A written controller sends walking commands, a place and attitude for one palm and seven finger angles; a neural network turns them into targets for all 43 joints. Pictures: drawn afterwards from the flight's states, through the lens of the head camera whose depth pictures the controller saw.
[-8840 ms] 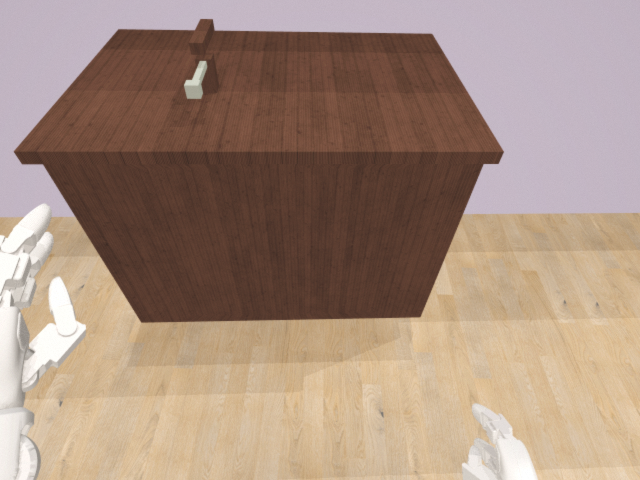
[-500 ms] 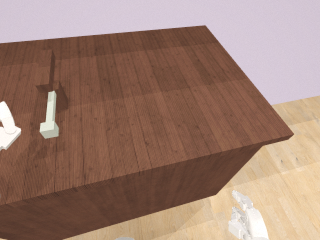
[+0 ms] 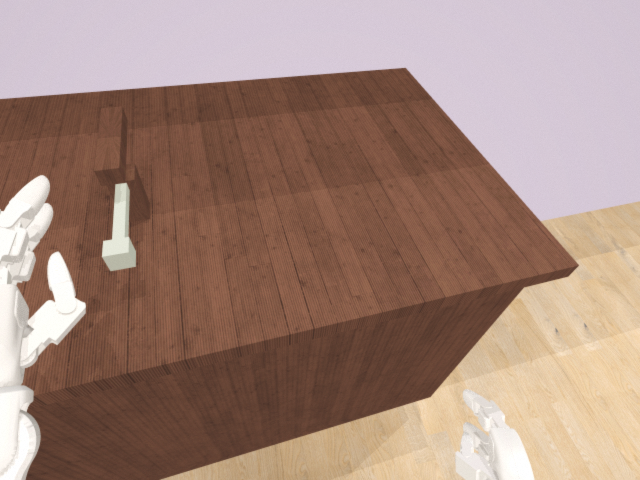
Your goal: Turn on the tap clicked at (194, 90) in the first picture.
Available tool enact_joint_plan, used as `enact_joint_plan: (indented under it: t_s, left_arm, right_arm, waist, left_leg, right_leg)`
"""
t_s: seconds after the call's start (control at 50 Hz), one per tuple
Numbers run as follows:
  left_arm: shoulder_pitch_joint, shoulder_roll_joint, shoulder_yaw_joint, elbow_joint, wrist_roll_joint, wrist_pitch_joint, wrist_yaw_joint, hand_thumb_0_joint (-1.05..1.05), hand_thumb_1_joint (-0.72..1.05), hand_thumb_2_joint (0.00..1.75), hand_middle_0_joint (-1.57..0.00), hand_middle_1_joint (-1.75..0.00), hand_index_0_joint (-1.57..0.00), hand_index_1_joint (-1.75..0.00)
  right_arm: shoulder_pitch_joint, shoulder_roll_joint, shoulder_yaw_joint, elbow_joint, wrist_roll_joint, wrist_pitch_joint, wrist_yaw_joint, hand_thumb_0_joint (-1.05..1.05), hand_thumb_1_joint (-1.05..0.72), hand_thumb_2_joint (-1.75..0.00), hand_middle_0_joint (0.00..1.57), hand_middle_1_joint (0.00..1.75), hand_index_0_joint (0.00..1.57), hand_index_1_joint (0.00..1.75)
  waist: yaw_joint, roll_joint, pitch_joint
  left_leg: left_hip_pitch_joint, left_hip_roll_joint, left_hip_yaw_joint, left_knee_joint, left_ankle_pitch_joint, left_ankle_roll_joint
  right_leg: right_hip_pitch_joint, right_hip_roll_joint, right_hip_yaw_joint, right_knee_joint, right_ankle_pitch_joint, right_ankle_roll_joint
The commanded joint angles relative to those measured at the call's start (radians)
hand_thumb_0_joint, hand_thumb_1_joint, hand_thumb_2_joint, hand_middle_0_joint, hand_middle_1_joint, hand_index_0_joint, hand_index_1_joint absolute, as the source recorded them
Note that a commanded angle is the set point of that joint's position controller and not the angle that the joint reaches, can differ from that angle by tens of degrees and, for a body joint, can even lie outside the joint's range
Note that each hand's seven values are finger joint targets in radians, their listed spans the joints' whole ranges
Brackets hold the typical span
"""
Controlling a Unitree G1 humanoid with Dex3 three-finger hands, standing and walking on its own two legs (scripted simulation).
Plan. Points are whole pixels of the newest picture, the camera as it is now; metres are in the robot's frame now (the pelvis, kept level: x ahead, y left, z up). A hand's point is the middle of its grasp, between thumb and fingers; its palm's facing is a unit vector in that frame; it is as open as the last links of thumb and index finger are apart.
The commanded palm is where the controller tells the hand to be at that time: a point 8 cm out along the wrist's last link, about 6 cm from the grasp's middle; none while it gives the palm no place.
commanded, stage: come to a stop and stand still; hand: left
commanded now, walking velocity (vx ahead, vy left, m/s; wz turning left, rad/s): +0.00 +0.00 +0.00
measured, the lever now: (119, 254) +0.33 +0.28 +0.10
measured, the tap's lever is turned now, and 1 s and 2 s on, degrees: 0 0 0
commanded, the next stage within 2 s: look again from close up in 0.06 s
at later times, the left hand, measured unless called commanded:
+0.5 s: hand (91, 295) +0.24 +0.24 +0.16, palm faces +0.38 -0.84 -0.39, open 7.4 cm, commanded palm +0.17 +0.28 +0.18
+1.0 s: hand (103, 284) +0.24 +0.24 +0.16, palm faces +0.39 -0.84 -0.39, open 7.4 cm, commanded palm +0.19 +0.27 +0.18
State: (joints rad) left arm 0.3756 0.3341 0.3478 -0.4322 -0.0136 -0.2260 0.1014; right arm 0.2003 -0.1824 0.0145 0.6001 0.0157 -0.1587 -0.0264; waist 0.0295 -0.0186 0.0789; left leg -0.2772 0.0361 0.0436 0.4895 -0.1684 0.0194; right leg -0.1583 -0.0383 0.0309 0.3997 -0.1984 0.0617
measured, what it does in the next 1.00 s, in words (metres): stands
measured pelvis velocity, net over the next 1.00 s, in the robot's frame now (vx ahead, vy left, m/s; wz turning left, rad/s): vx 0.03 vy -0.01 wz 0.00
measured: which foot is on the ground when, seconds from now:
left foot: down 0.00-1.00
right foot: down 0.00-1.00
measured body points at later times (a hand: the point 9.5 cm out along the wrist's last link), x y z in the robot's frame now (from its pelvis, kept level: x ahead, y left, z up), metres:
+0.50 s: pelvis +0.01 +0.00 +0.00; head +0.05 +0.02 +0.45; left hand +0.21 +0.29 +0.18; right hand +0.20 -0.22 -0.07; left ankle +0.06 +0.10 -0.74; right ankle +0.02 -0.17 -0.74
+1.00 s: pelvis +0.03 -0.01 +0.00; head +0.06 +0.00 +0.45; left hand +0.22 +0.28 +0.18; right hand +0.21 -0.23 -0.08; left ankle +0.06 +0.10 -0.74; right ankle +0.02 -0.17 -0.74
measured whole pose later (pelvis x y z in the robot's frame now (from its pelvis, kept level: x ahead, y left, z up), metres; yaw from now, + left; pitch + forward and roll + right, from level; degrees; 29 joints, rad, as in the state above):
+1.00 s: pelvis +0.03 -0.01 +0.00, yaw +0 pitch -2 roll -1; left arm 0.44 0.36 0.36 -0.51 -0.04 -0.16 0.12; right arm 0.17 -0.19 0.00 0.58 0.03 -0.09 -0.04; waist 0.02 -0.01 0.10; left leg -0.25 0.04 0.04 0.48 -0.20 0.00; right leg -0.13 -0.03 0.03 0.39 -0.23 0.06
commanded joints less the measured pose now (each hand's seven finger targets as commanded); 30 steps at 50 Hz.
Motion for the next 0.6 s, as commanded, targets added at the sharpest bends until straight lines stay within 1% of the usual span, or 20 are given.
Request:
enact_joint_plan:
  t_s: [0.0, 0.04, 0.06, 0.1, 0.14, 0.16, 0.22, 0.24, 0.26, 0.28, 0.32, 0.34, 0.36, 0.44, 0.46, 0.48, 0.52, 0.54, 0.56, 0.58]
  left_arm:
    - [-0.069, 0.186, 0.117, -0.218, -0.015, -0.060, 0.015, 0.00, 0.90, 0.90, -0.20, -0.30, -0.20, -0.30]
    - [-0.065, 0.204, 0.135, -0.245, -0.015, -0.057, 0.015, 0.00, 0.90, 0.90, -0.20, -0.30, -0.20, -0.30]
    - [-0.064, 0.179, 0.112, -0.233, -0.018, -0.057, 0.012, 0.00, 0.90, 0.90, -0.20, -0.30, -0.20, -0.30]
    - [-0.065, 0.177, 0.109, -0.248, -0.017, -0.056, 0.013, 0.00, 0.90, 0.90, -0.20, -0.30, -0.20, -0.30]
    - [-0.051, 0.192, 0.127, -0.246, -0.015, -0.047, 0.017, 0.00, 0.90, 0.90, -0.20, -0.30, -0.20, -0.30]
    - [-0.055, 0.164, 0.100, -0.234, -0.017, -0.048, 0.014, 0.00, 0.90, 0.90, -0.20, -0.30, -0.20, -0.30]
    - [-0.060, 0.169, 0.103, -0.255, -0.016, -0.044, 0.015, 0.00, 0.90, 0.90, -0.20, -0.30, -0.20, -0.30]
    - [-0.061, 0.195, 0.127, -0.265, -0.012, -0.038, 0.021, 0.00, 0.90, 0.90, -0.20, -0.30, -0.20, -0.30]
    - [-0.059, 0.161, 0.095, -0.259, -0.018, -0.039, 0.017, 0.00, 0.90, 0.90, -0.20, -0.30, -0.20, -0.30]
    - [-0.060, 0.177, 0.108, -0.276, -0.018, -0.039, 0.020, 0.00, 0.90, 0.90, -0.20, -0.30, -0.20, -0.30]
    - [-0.040, 0.178, 0.114, -0.273, -0.019, -0.038, 0.021, 0.00, 0.90, 0.90, -0.20, -0.30, -0.20, -0.30]
    - [-0.022, 0.205, 0.143, -0.271, -0.016, -0.031, 0.028, 0.00, 0.90, 0.90, -0.20, -0.30, -0.20, -0.30]
    - [-0.016, 0.166, 0.107, -0.261, -0.021, -0.032, 0.022, 0.00, 0.90, 0.90, -0.20, -0.30, -0.20, -0.30]
    - [0.015, 0.200, 0.145, -0.256, -0.023, -0.020, 0.030, 0.00, 0.90, 0.90, -0.20, -0.30, -0.20, -0.30]
    - [0.003, 0.163, 0.109, -0.254, -0.028, -0.022, 0.023, 0.00, 0.90, 0.90, -0.20, -0.30, -0.20, -0.30]
    - [-0.007, 0.182, 0.121, -0.273, -0.028, -0.022, 0.025, 0.00, 0.90, 0.90, -0.20, -0.30, -0.20, -0.30]
    - [-0.010, 0.184, 0.123, -0.278, -0.027, -0.022, 0.027, 0.00, 0.90, 0.90, -0.20, -0.30, -0.20, -0.30]
    - [-0.008, 0.207, 0.143, -0.292, -0.024, -0.018, 0.033, 0.00, 0.90, 0.90, -0.20, -0.30, -0.20, -0.30]
    - [-0.004, 0.171, 0.110, -0.275, -0.028, -0.019, 0.028, 0.00, 0.90, 0.90, -0.20, -0.30, -0.20, -0.30]
    - [-0.009, 0.187, 0.119, -0.292, -0.028, -0.018, 0.031, 0.00, 0.90, 0.90, -0.20, -0.30, -0.20, -0.30]
  right_arm:
    - [-0.100, -0.132, -0.055, -0.167, -0.001, -0.052, -0.005, 0.00, -0.90, -0.90, 0.20, 0.30, 0.20, 0.30]
    - [-0.112, -0.129, -0.051, -0.166, 0.002, -0.053, -0.004, 0.00, -0.90, -0.90, 0.20, 0.30, 0.20, 0.30]
    - [-0.104, -0.132, -0.052, -0.165, -0.001, -0.050, -0.005, 0.00, -0.90, -0.90, 0.20, 0.30, 0.20, 0.30]
    - [-0.101, -0.130, -0.055, -0.169, 0.001, -0.053, -0.003, 0.00, -0.90, -0.90, 0.20, 0.30, 0.20, 0.30]
    - [-0.116, -0.127, -0.051, -0.166, 0.005, -0.051, -0.003, 0.00, -0.90, -0.90, 0.20, 0.30, 0.20, 0.30]
    - [-0.102, -0.131, -0.053, -0.163, 0.000, -0.048, -0.003, 0.00, -0.90, -0.90, 0.20, 0.30, 0.20, 0.30]
    - [-0.097, -0.131, -0.061, -0.167, 0.003, -0.047, -0.002, 0.00, -0.90, -0.90, 0.20, 0.30, 0.20, 0.30]
    - [-0.117, -0.131, -0.057, -0.163, 0.007, -0.045, -0.003, 0.00, -0.90, -0.90, 0.20, 0.30, 0.20, 0.30]
    - [-0.103, -0.133, -0.058, -0.162, 0.003, -0.042, -0.003, 0.00, -0.90, -0.90, 0.20, 0.30, 0.20, 0.30]
    - [-0.107, -0.130, -0.061, -0.169, 0.005, -0.043, -0.003, 0.00, -0.90, -0.90, 0.20, 0.30, 0.20, 0.30]
    - [-0.101, -0.129, -0.063, -0.171, 0.006, -0.038, -0.003, 0.00, -0.90, -0.90, 0.20, 0.30, 0.20, 0.30]
    - [-0.119, -0.128, -0.058, -0.169, 0.009, -0.034, -0.004, 0.00, -0.90, -0.90, 0.20, 0.30, 0.20, 0.30]
    - [-0.105, -0.129, -0.060, -0.166, 0.005, -0.029, -0.004, 0.00, -0.90, -0.90, 0.20, 0.30, 0.20, 0.30]
    - [-0.117, -0.127, -0.061, -0.173, 0.011, -0.020, -0.006, 0.00, -0.90, -0.90, 0.20, 0.30, 0.20, 0.30]
    - [-0.102, -0.132, -0.062, -0.170, 0.007, -0.014, -0.005, 0.00, -0.90, -0.90, 0.20, 0.30, 0.20, 0.30]
    - [-0.109, -0.131, -0.067, -0.179, 0.010, -0.015, -0.006, 0.00, -0.90, -0.90, 0.20, 0.30, 0.20, 0.30]
    - [-0.101, -0.133, -0.067, -0.177, 0.010, -0.013, -0.007, 0.00, -0.90, -0.90, 0.20, 0.30, 0.20, 0.30]
    - [-0.121, -0.132, -0.063, -0.176, 0.013, -0.011, -0.009, 0.00, -0.90, -0.90, 0.20, 0.30, 0.20, 0.30]
    - [-0.106, -0.133, -0.062, -0.174, 0.009, -0.007, -0.009, 0.00, -0.90, -0.90, 0.20, 0.30, 0.20, 0.30]
    - [-0.112, -0.130, -0.066, -0.185, 0.012, -0.009, -0.010, 0.00, -0.90, -0.90, 0.20, 0.30, 0.20, 0.30]
  waist:
    - [-0.002, 0.081, -0.123]
    - [-0.001, 0.091, -0.133]
    - [-0.004, 0.099, -0.136]
    - [-0.002, 0.107, -0.143]
    - [0.001, 0.094, -0.139]
    - [-0.004, 0.090, -0.141]
    - [-0.004, 0.065, -0.152]
    - [-0.002, 0.088, -0.156]
    - [-0.006, 0.100, -0.162]
    - [-0.003, 0.113, -0.169]
    - [-0.001, 0.092, -0.167]
    - [0.001, 0.085, -0.169]
    - [-0.004, 0.078, -0.168]
    - [-0.002, 0.057, -0.158]
    - [-0.007, 0.058, -0.162]
    - [-0.005, 0.081, -0.160]
    - [-0.005, 0.075, -0.169]
    - [-0.004, 0.098, -0.170]
    - [-0.007, 0.097, -0.167]
    - [-0.005, 0.097, -0.166]
  left_leg:
    - [0.048, 0.017, -0.051, -0.148, -0.197, -0.004]
    - [0.076, 0.016, -0.047, -0.148, -0.141, -0.010]
    - [0.067, 0.021, -0.052, -0.151, -0.149, -0.006]
    - [0.069, 0.025, -0.055, -0.151, -0.156, -0.002]
    - [0.088, 0.024, -0.047, -0.149, -0.147, -0.008]
    - [0.077, 0.026, -0.051, -0.147, -0.151, -0.004]
    - [0.098, 0.021, -0.044, -0.122, -0.103, -0.005]
    - [0.116, 0.019, -0.036, -0.127, -0.075, -0.011]
    - [0.107, 0.023, -0.046, -0.130, -0.069, -0.006]
    - [0.112, 0.030, -0.048, -0.130, -0.061, -0.004]
    - [0.106, 0.030, -0.050, -0.123, -0.051, -0.003]
    - [0.122, 0.027, -0.039, -0.121, -0.036, -0.008]
    - [0.105, 0.026, -0.044, -0.117, -0.036, -0.004]
    - [0.118, 0.026, -0.036, -0.106, -0.020, -0.008]
    - [0.105, 0.026, -0.038, -0.108, -0.018, -0.006]
    - [0.111, 0.031, -0.038, -0.107, -0.015, -0.004]
    - [0.118, 0.034, -0.042, -0.106, -0.001, -0.005]
    - [0.131, 0.030, -0.039, -0.108, 0.018, -0.007]
    - [0.117, 0.032, -0.042, -0.111, 0.017, -0.004]
    - [0.119, 0.037, -0.044, -0.109, 0.018, -0.002]
  right_leg:
    - [-0.016, 0.032, -0.015, -0.081, -0.034, -0.060]
    - [-0.017, 0.038, -0.025, -0.070, 0.003, -0.058]
    - [-0.006, 0.036, -0.031, -0.066, 0.002, -0.056]
    - [0.004, 0.034, -0.024, -0.059, 0.008, -0.056]
    - [-0.014, 0.037, -0.024, -0.065, 0.010, -0.054]
    - [-0.004, 0.034, -0.028, -0.067, 0.012, -0.054]
    - [-0.001, 0.026, -0.011, -0.067, 0.051, -0.059]
    - [-0.011, 0.032, -0.018, -0.060, 0.060, -0.056]
    - [0.003, 0.030, -0.027, -0.052, 0.064, -0.056]
    - [0.012, 0.024, -0.023, -0.045, 0.075, -0.056]
    - [0.018, 0.021, -0.021, -0.044, 0.085, -0.057]
    - [0.005, 0.025, -0.022, -0.048, 0.089, -0.055]
    - [0.016, 0.022, -0.028, -0.050, 0.092, -0.055]
    - [0.003, 0.016, -0.015, -0.061, 0.108, -0.057]
    - [0.016, 0.016, -0.026, -0.057, 0.108, -0.056]
    - [0.014, 0.009, -0.014, -0.054, 0.114, -0.058]
    - [0.020, 0.009, -0.017, -0.046, 0.120, -0.059]
    - [0.013, 0.014, -0.022, -0.043, 0.124, -0.056]
    - [0.021, 0.014, -0.032, -0.043, 0.122, -0.056]
    - [0.023, 0.007, -0.023, -0.043, 0.130, -0.057]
